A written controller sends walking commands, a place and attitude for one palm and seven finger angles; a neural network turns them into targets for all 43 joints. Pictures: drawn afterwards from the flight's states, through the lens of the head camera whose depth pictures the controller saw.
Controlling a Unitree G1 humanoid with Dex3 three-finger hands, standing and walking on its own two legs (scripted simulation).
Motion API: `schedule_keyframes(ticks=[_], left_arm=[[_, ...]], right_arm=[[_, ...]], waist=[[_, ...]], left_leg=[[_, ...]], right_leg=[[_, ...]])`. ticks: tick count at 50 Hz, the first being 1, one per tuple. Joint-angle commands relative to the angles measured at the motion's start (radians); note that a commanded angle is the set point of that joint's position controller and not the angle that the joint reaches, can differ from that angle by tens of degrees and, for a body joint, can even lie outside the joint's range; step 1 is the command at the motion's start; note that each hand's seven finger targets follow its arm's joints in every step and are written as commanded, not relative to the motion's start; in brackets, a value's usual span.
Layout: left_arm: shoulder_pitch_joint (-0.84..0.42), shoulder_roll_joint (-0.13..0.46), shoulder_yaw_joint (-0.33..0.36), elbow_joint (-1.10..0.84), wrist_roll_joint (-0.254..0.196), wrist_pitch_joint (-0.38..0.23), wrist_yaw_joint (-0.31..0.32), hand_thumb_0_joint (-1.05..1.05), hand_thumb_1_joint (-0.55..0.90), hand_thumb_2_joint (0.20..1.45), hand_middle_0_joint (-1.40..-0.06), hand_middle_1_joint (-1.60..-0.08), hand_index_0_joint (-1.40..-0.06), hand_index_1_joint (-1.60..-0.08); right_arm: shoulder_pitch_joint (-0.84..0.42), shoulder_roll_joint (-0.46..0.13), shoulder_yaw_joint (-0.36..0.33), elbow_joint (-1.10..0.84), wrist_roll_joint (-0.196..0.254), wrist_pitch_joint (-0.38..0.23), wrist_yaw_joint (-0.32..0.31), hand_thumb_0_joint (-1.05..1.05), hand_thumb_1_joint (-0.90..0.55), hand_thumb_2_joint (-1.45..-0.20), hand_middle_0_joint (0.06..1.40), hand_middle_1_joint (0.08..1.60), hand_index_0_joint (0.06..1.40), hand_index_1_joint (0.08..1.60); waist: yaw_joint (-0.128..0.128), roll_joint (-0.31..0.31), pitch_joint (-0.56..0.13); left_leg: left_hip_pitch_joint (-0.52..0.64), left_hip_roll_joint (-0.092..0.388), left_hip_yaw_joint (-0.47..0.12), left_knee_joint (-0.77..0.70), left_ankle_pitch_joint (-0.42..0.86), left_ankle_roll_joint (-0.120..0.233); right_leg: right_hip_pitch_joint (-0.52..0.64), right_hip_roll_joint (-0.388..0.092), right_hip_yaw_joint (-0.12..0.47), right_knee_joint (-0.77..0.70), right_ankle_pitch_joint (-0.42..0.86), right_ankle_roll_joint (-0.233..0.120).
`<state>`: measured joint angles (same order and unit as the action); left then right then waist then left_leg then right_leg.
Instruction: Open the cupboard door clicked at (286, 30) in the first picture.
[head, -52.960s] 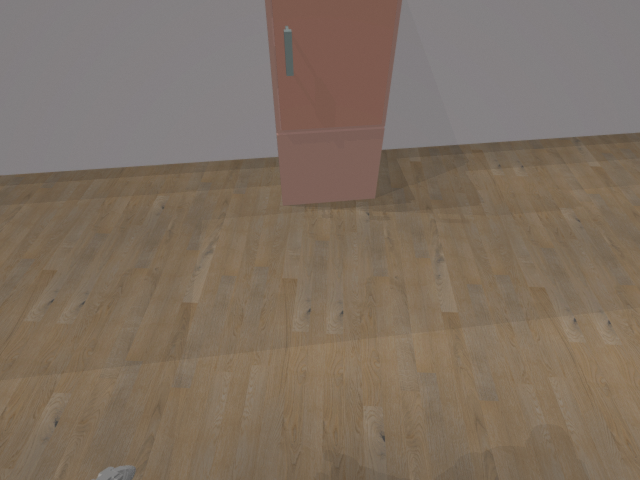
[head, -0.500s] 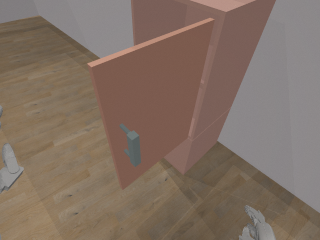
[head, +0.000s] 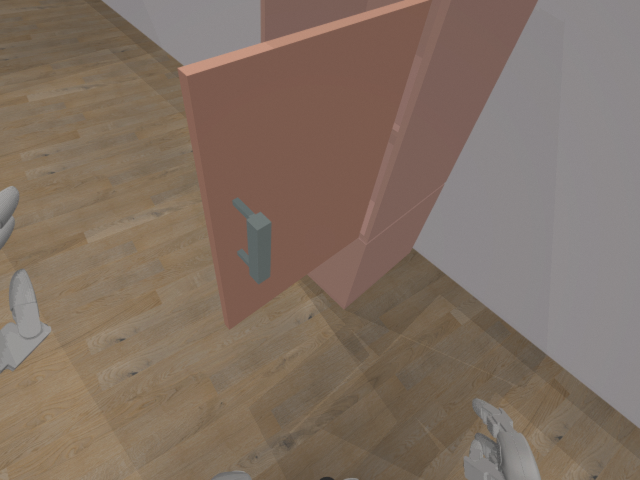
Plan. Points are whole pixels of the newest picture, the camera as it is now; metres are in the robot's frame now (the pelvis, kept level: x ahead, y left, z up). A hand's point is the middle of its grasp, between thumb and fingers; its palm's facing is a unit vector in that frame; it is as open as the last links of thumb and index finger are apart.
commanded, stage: step back with the hand held close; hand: left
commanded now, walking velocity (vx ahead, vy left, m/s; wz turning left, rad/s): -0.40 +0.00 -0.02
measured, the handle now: (250, 241) +0.45 +0.12 -0.02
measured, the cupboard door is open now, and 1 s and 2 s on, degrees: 89 89 89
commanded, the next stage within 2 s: stop stepping back and stand still in 0.18 s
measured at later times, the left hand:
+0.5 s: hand out of the picture +0.11 +0.21 +0.15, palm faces +0.27 -0.83 -0.49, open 7.5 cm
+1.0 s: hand out of the picture +0.06 +0.21 +0.16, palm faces +0.36 -0.82 -0.45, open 7.5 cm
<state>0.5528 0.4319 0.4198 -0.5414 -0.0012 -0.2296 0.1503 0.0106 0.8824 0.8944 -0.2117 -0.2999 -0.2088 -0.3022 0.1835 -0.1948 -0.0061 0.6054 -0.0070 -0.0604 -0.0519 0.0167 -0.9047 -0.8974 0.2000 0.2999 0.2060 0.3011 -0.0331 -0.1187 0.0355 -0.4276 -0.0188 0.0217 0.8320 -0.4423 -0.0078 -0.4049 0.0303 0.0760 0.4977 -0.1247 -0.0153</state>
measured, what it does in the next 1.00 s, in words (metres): walks backwards: left foot, then right foot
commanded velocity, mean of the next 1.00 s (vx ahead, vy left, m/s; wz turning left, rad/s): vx -0.01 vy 0.04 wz -0.01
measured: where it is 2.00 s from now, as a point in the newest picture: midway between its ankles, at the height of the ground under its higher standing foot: outside the picture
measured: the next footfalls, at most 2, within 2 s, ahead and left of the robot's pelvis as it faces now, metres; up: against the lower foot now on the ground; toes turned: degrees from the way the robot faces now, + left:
left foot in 0.06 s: +0.02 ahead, +0.13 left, +0.00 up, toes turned +1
right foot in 0.38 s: -0.12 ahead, -0.12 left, +0.00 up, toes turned -6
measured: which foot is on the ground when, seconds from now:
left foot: up 0.00-0.04, down 0.06-0.40, up 0.42-0.62, down 0.64-1.00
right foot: down 0.00-0.06, up 0.08-0.36, down 0.38-1.00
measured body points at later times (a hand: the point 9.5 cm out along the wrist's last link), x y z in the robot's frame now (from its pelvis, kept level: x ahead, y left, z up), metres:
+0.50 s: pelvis -0.12 -0.03 +0.01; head -0.08 -0.01 +0.45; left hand +0.09 +0.25 +0.18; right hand +0.03 -0.26 -0.08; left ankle -0.08 +0.10 -0.69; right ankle -0.16 -0.12 -0.73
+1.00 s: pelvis -0.15 -0.03 +0.00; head -0.16 -0.03 +0.45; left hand +0.04 +0.26 +0.18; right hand -0.02 -0.27 -0.09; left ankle -0.13 +0.07 -0.73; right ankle -0.16 -0.11 -0.73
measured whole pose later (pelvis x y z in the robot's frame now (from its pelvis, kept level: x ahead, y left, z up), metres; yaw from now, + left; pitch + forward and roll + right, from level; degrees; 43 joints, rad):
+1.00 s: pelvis -0.15 -0.03 +0.00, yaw -4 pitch +0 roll -1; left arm 0.55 0.37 0.39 -0.44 -0.02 -0.21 0.15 0.01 0.88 0.89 -0.21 -0.30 -0.21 -0.30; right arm 0.24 -0.19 0.02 0.66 0.00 -0.11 -0.06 0.02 -0.90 -0.90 0.20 0.30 0.21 0.30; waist -0.01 0.02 -0.03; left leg -0.29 0.01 0.02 0.57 -0.29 0.02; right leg -0.23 0.06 -0.06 0.51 -0.27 -0.06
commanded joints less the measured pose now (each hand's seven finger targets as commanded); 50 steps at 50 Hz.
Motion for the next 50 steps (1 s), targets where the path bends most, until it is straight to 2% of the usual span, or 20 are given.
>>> schedule_keyframes(ticks=[1, 2, 3, 4, 8, 10, 14, 17, 18, 20, 21, 22, 24, 30, 35, 38, 41, 43, 46, 50], left_arm=[[0.009, 0.229, 0.185, -0.309, -0.026, -0.068, 0.036, 0.000, 0.900, 0.900, -0.200, -0.300, -0.200, -0.300], [0.005, 0.241, 0.202, -0.344, -0.020, -0.079, 0.036, 0.000, 0.900, 0.900, -0.200, -0.300, -0.200, -0.300], [-0.009, 0.250, 0.219, -0.376, -0.012, -0.089, 0.037, 0.000, 0.900, 0.900, -0.200, -0.300, -0.200, -0.300], [-0.001, 0.254, 0.238, -0.354, -0.026, -0.096, 0.036, 0.000, 0.900, 0.900, -0.200, -0.300, -0.200, -0.300], [-0.010, 0.163, 0.168, -0.323, -0.041, -0.070, 0.024, 0.000, 0.900, 0.900, -0.200, -0.300, -0.200, -0.300], [-0.022, 0.118, 0.108, -0.243, -0.029, -0.038, 0.019, 0.000, 0.900, 0.900, -0.200, -0.300, -0.200, -0.300], [-0.097, 0.112, 0.059, -0.164, -0.032, 0.006, 0.013, 0.000, 0.900, 0.900, -0.200, -0.300, -0.200, -0.300], [-0.053, 0.163, 0.111, -0.162, -0.029, 0.014, 0.018, 0.000, 0.900, 0.900, -0.200, -0.300, -0.200, -0.300], [-0.036, 0.169, 0.106, -0.188, -0.032, 0.012, 0.016, 0.000, 0.900, 0.900, -0.200, -0.300, -0.200, -0.300], [-0.035, 0.267, 0.169, -0.235, -0.035, 0.007, 0.025, 0.000, 0.900, 0.900, -0.200, -0.300, -0.200, -0.300], [-0.056, 0.276, 0.186, -0.241, -0.028, -0.005, 0.034, 0.000, 0.900, 0.900, -0.200, -0.300, -0.200, -0.300], [-0.064, 0.256, 0.170, -0.265, -0.030, -0.013, 0.036, 0.000, 0.900, 0.900, -0.200, -0.300, -0.200, -0.300], [0.014, 0.223, 0.182, -0.247, -0.026, -0.005, 0.046, 0.000, 0.900, 0.900, -0.200, -0.300, -0.200, -0.300], [0.069, 0.180, 0.160, -0.156, -0.041, -0.025, 0.046, 0.000, 0.900, 0.900, -0.200, -0.300, -0.200, -0.300], [0.037, 0.188, 0.162, -0.169, -0.029, -0.048, 0.037, 0.000, 0.900, 0.900, -0.200, -0.300, -0.200, -0.300], [-0.063, 0.170, 0.124, -0.169, -0.006, -0.052, 0.034, 0.000, 0.900, 0.900, -0.200, -0.300, -0.200, -0.300], [-0.068, 0.145, 0.101, -0.099, -0.008, -0.042, 0.029, 0.000, 0.900, 0.900, -0.200, -0.300, -0.200, -0.300], [-0.071, 0.144, 0.099, -0.078, -0.015, -0.043, 0.026, 0.000, 0.900, 0.900, -0.200, -0.300, -0.200, -0.300], [-0.067, 0.148, 0.100, -0.068, -0.025, -0.036, 0.023, 0.000, 0.900, 0.900, -0.200, -0.300, -0.200, -0.300], [-0.083, 0.156, 0.109, -0.093, -0.024, -0.034, 0.024, 0.000, 0.900, 0.900, -0.200, -0.300, -0.200, -0.300]], right_arm=[[-0.050, -0.116, -0.036, -0.138, 0.002, -0.040, -0.030, 0.000, -0.900, -0.900, 0.200, 0.300, 0.200, 0.300], [-0.072, -0.143, -0.057, -0.146, 0.000, -0.053, -0.039, 0.000, -0.900, -0.900, 0.200, 0.300, 0.200, 0.300], [-0.047, -0.133, -0.065, -0.155, -0.008, -0.079, -0.035, 0.000, -0.900, -0.900, 0.200, 0.300, 0.200, 0.300], [-0.022, -0.127, -0.078, -0.139, -0.010, -0.109, -0.030, 0.000, -0.900, -0.900, 0.200, 0.300, 0.200, 0.300], [-0.031, -0.127, -0.077, -0.090, -0.011, -0.143, -0.014, 0.000, -0.900, -0.900, 0.200, 0.300, 0.200, 0.300], [-0.036, -0.134, -0.076, -0.078, -0.006, -0.142, -0.001, 0.000, -0.900, -0.900, 0.200, 0.300, 0.200, 0.300], [-0.066, -0.144, -0.061, -0.074, -0.019, -0.133, -0.006, 0.000, -0.900, -0.900, 0.200, 0.300, 0.200, 0.300], [-0.071, -0.144, -0.051, -0.109, -0.002, -0.116, -0.006, 0.000, -0.900, -0.900, 0.200, 0.300, 0.200, 0.300], [-0.080, -0.126, -0.043, -0.128, 0.005, -0.108, -0.003, 0.000, -0.900, -0.900, 0.200, 0.300, 0.200, 0.300], [-0.101, -0.091, -0.026, -0.147, 0.002, -0.084, -0.007, 0.000, -0.900, -0.900, 0.200, 0.300, 0.200, 0.300], [-0.089, -0.088, -0.013, -0.133, -0.006, -0.083, -0.009, 0.000, -0.900, -0.900, 0.200, 0.300, 0.200, 0.300], [-0.084, -0.095, -0.015, -0.133, 0.008, -0.083, -0.007, 0.000, -0.900, -0.900, 0.200, 0.300, 0.200, 0.300], [-0.069, -0.079, -0.013, -0.136, 0.014, -0.084, -0.017, 0.000, -0.900, -0.900, 0.200, 0.300, 0.200, 0.300], [-0.035, -0.123, -0.031, -0.114, 0.010, -0.091, -0.024, 0.000, -0.900, -0.900, 0.200, 0.300, 0.200, 0.300], [-0.033, -0.159, -0.037, -0.118, 0.000, -0.102, -0.028, 0.000, -0.900, -0.900, 0.200, 0.300, 0.200, 0.300], [-0.025, -0.156, -0.037, -0.100, -0.007, -0.124, -0.033, 0.000, -0.900, -0.900, 0.200, 0.300, 0.200, 0.300], [-0.023, -0.162, -0.034, -0.098, 0.005, -0.124, -0.032, 0.000, -0.900, -0.900, 0.200, 0.300, 0.200, 0.300], [-0.027, -0.151, -0.038, -0.101, 0.010, -0.119, -0.026, 0.000, -0.900, -0.900, 0.200, 0.300, 0.200, 0.300], [-0.022, -0.129, -0.038, -0.092, 0.013, -0.099, -0.015, 0.000, -0.900, -0.900, 0.200, 0.300, 0.200, 0.300], [-0.042, -0.118, -0.024, -0.102, 0.010, -0.091, -0.019, 0.000, -0.900, -0.900, 0.200, 0.300, 0.200, 0.300]], waist=[[0.014, 0.219, -0.219], [0.034, 0.393, -0.214], [0.037, 0.454, -0.244], [0.037, 0.376, -0.255], [0.026, 0.356, -0.200], [0.020, 0.334, -0.159], [0.018, 0.300, -0.093], [0.034, 0.273, -0.126], [0.031, 0.197, -0.128], [0.044, -0.090, -0.122], [0.048, -0.057, -0.121], [0.042, -0.040, -0.204], [0.020, -0.011, -0.277], [0.011, 0.072, -0.110], [0.013, 0.380, -0.087], [0.017, 0.294, -0.029], [0.020, 0.200, -0.026], [0.015, 0.105, -0.055], [0.012, -0.008, -0.062], [0.018, 0.060, -0.078]], left_leg=[[0.165, 0.038, -0.011, -0.470, 0.225, 0.003], [0.118, 0.230, -0.224, -0.540, 0.404, 0.068], [0.134, 0.374, -0.317, -0.508, 0.657, 0.138], [0.199, 0.396, -0.267, -0.480, 0.791, 0.171], [0.329, 0.328, -0.132, -0.405, 0.998, 0.136], [0.326, 0.321, -0.113, -0.424, 0.940, 0.116], [0.188, 0.336, -0.138, -0.524, 0.613, 0.125], [0.111, 0.231, -0.064, -0.502, 0.158, 0.082], [0.104, 0.158, -0.013, -0.433, 0.053, 0.042], [0.019, 0.010, 0.030, -0.046, -0.009, -0.016], [-0.042, 0.025, -0.016, 0.081, -0.011, -0.006], [-0.099, 0.019, -0.018, 0.132, 0.001, -0.008], [-0.080, 0.036, -0.011, 0.057, 0.062, -0.006], [0.178, 0.034, 0.030, -0.402, 0.165, 0.036], [0.153, 0.212, -0.233, -0.531, 0.227, 0.116], [0.108, 0.250, -0.230, -0.556, 0.228, 0.127], [0.041, 0.190, -0.136, -0.481, 0.234, 0.090], [0.061, 0.110, -0.065, -0.378, 0.206, 0.051], [0.119, 0.041, -0.020, -0.201, 0.130, 0.021], [0.190, 0.056, -0.034, -0.351, 0.219, 0.029]], right_leg=[[0.178, -0.126, 0.076, 0.007, 0.277, -0.021], [0.167, -0.035, 0.013, 0.158, 0.104, 0.030], [0.090, 0.011, -0.031, 0.320, -0.215, 0.047], [0.008, 0.038, -0.017, 0.445, -0.332, 0.035], [-0.060, 0.008, -0.056, 0.398, -0.300, 0.041], [-0.038, 0.008, -0.087, 0.322, -0.275, 0.043], [0.084, 0.012, -0.101, 0.194, -0.288, 0.050], [0.250, 0.004, -0.132, -0.070, -0.143, 0.041], [0.252, -0.040, -0.092, -0.182, -0.108, 0.021], [0.108, -0.330, 0.287, -0.330, -0.131, -0.113], [0.128, -0.375, 0.263, -0.303, 0.017, -0.144], [0.292, -0.349, 0.210, -0.190, 0.388, -0.124], [0.400, -0.299, 0.100, -0.076, 0.546, -0.113], [0.181, -0.228, 0.084, -0.144, -0.095, -0.062], [0.140, -0.041, -0.085, 0.096, -0.184, 0.007], [0.147, -0.039, -0.118, 0.117, -0.244, 0.020], [0.256, -0.054, -0.078, -0.024, -0.094, 0.013], [0.241, -0.124, 0.057, -0.099, -0.017, -0.021], [0.127, -0.260, 0.231, -0.258, -0.174, -0.093], [0.150, -0.198, 0.108, -0.199, -0.124, -0.060]])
